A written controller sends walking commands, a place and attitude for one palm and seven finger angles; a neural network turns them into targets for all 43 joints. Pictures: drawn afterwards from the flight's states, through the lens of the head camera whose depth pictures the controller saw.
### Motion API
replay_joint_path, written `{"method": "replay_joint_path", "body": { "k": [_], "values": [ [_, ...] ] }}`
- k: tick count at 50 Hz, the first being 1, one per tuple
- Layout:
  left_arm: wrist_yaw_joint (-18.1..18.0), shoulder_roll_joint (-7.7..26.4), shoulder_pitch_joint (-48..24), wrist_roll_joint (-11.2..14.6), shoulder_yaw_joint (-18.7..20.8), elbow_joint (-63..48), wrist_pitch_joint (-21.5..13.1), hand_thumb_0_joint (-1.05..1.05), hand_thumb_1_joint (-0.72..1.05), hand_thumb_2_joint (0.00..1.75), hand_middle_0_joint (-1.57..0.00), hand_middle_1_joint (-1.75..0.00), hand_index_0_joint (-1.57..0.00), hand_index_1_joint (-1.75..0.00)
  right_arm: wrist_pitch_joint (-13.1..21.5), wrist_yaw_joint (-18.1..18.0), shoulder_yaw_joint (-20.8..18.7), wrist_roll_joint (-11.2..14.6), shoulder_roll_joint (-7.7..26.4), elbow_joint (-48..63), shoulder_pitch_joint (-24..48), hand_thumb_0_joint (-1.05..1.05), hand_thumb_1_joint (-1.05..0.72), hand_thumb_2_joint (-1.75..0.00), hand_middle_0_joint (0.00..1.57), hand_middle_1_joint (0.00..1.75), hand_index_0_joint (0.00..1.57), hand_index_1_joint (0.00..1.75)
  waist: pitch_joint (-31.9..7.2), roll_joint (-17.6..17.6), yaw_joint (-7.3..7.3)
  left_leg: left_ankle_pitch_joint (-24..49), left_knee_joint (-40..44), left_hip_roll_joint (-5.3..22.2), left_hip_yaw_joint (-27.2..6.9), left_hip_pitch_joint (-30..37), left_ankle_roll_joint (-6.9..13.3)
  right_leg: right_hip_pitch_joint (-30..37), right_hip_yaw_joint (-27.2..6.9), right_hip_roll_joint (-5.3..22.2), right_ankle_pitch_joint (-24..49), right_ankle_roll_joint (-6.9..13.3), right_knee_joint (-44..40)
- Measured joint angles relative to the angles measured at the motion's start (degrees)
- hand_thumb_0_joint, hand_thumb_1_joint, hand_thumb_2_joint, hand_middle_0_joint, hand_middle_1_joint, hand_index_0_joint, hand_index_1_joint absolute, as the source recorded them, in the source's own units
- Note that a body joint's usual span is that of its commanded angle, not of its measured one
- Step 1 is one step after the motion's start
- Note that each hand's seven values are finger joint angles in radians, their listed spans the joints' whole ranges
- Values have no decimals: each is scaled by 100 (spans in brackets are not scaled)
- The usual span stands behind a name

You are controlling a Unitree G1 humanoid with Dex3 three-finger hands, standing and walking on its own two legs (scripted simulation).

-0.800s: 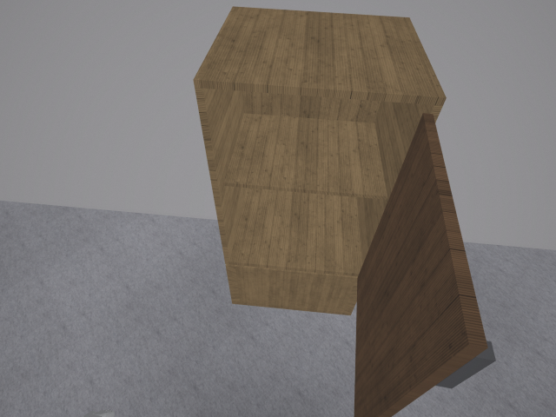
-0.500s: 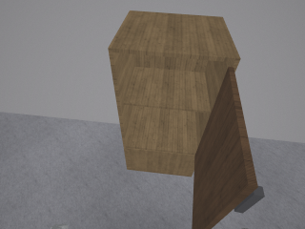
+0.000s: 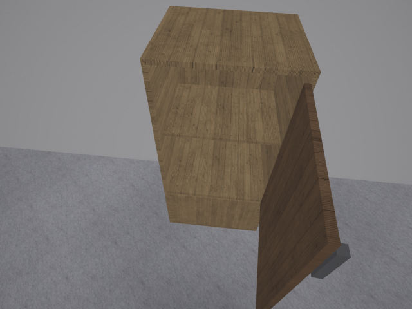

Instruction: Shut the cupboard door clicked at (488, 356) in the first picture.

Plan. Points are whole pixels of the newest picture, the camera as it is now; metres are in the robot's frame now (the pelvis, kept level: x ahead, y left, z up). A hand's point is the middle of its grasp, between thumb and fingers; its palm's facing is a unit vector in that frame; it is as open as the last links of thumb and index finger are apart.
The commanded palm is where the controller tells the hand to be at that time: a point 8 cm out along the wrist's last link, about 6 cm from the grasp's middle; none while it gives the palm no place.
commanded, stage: stand and wait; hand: left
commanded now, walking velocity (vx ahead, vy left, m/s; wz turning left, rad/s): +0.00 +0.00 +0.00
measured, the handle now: (317, 260) +0.24 -0.21 -0.04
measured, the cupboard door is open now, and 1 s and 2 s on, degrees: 85 85 85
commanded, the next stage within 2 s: look at it before walking up in 0.02 s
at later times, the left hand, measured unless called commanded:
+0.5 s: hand out of the picture +0.07 +0.23 -0.16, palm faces -0.04 -0.95 -0.31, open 7.3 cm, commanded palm none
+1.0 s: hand out of the picture +0.08 +0.23 -0.16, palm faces -0.04 -0.95 -0.32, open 7.3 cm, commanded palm none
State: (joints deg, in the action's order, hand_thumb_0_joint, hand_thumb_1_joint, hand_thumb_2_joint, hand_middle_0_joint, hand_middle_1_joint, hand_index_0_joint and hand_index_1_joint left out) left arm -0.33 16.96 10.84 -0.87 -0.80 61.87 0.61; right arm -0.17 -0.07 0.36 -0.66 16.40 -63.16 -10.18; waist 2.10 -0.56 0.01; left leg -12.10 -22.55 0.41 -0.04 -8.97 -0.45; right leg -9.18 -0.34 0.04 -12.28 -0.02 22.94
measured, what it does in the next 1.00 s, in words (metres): stands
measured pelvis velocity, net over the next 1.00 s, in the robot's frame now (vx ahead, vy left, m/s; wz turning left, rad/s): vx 0.02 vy -0.01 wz -0.01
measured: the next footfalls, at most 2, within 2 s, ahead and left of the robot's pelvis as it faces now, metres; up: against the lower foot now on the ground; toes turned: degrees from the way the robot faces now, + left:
none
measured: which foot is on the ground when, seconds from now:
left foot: down 0.00-1.00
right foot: down 0.00-1.00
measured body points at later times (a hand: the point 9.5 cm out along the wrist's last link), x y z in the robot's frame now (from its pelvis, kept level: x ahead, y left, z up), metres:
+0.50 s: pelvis +0.01 +0.00 +0.00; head +0.02 +0.00 +0.45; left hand +0.07 +0.28 -0.14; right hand +0.07 -0.29 -0.14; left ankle +0.00 +0.12 -0.74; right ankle +0.00 -0.12 -0.74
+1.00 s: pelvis +0.02 -0.01 +0.00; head +0.03 -0.01 +0.45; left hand +0.09 +0.28 -0.14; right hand +0.09 -0.29 -0.14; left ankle +0.00 +0.12 -0.74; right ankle +0.00 -0.12 -0.74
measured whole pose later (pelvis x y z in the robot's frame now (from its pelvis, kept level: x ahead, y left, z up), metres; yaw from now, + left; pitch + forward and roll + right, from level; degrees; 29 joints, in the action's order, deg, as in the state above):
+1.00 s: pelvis +0.02 -0.01 +0.00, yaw -1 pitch -1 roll +0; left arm -0.1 18.1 9.0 -1.0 -0.5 62.0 0.0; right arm 0.4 -0.2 0.4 -0.7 17.8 -63.2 -7.9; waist 1.2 -0.3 0.1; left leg -12.2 -19.7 1.1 0.4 -6.9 -1.1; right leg -7.8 -0.7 -0.7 -12.6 0.7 21.0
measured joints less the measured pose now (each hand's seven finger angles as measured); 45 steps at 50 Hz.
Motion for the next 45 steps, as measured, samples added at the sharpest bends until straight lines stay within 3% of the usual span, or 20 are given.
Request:
{"method": "replay_joint_path", "body": {
  "k": [45],
  "values": [
    [19,107,-183,-11,30,16,-55,1,91,90,-21,-30,-21,-30,53,-13,3,-1,133,4,233,1,-90,-90,21,30,20,30,-80,29,15,0,271,61,35,184,-59,126,-32,-59,-25,57,-187]
  ]
}}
